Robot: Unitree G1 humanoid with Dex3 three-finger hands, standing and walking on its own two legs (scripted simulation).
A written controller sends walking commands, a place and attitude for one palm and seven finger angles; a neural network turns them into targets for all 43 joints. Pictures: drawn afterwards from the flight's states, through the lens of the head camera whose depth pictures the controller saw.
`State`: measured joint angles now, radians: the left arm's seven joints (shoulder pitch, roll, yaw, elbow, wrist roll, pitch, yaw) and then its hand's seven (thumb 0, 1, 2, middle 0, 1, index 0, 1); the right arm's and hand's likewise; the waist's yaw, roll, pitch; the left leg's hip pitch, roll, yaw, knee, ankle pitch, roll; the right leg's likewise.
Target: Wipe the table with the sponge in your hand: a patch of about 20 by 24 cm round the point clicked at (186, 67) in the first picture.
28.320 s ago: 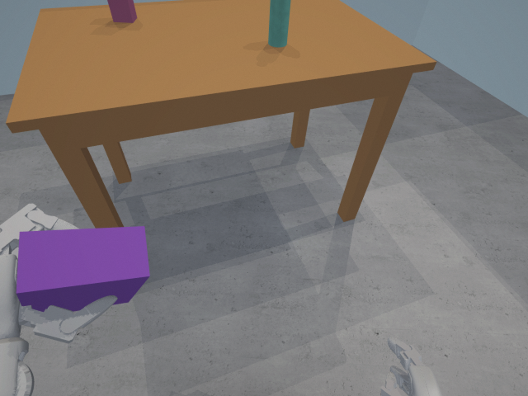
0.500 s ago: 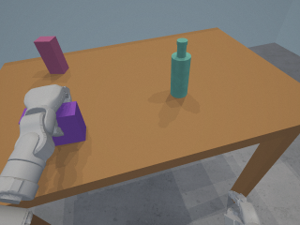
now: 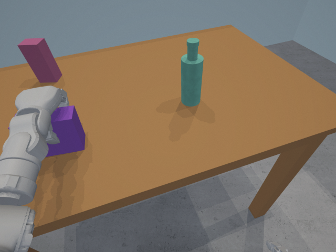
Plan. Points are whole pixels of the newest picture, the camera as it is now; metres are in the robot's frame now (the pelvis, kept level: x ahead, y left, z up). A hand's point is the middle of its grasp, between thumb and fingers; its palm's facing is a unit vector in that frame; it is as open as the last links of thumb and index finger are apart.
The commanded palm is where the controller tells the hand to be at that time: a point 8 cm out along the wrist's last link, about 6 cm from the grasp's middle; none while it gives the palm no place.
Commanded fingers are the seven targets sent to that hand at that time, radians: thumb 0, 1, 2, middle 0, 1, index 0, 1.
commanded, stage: wipe forward along the first lane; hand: left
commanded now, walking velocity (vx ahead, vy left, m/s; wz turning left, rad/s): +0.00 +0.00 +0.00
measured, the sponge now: (54, 137) +0.36 +0.33 +0.09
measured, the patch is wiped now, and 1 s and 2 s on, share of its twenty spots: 0.35 0.45 0.65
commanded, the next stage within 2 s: slide across to the middle lane in 0.14 s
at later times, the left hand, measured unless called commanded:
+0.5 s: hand (56, 108) +0.41 +0.32 +0.15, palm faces -0.05 +0.03 -1.00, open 10.0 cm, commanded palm +0.39 +0.31 +0.20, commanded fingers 0.00 0.10 1.30 -1.20 -1.60 -1.20 -1.60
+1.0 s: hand (82, 102) +0.44 +0.26 +0.15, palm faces +0.05 -0.04 -1.00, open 9.9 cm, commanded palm +0.40 +0.26 +0.21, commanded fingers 0.00 0.10 1.30 -1.20 -1.60 -1.20 -1.60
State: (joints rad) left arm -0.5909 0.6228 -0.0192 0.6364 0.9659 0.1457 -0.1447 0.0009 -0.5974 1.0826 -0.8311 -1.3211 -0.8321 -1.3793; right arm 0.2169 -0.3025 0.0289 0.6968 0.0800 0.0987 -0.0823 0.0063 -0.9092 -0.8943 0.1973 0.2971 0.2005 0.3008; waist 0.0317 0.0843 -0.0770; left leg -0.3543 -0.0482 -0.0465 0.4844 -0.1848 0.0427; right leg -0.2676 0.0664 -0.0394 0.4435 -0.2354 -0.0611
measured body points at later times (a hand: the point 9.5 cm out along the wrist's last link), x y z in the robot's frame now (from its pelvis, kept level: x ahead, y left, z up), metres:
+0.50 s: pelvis +0.01 +0.01 +0.00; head +0.02 -0.02 +0.45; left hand +0.41 +0.32 +0.20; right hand +0.15 -0.25 -0.12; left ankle +0.04 +0.09 -0.74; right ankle +0.00 -0.08 -0.74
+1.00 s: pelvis +0.04 +0.03 +0.00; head +0.05 +0.00 +0.45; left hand +0.43 +0.26 +0.20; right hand +0.25 -0.19 -0.10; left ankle +0.04 +0.09 -0.74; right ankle +0.00 -0.08 -0.74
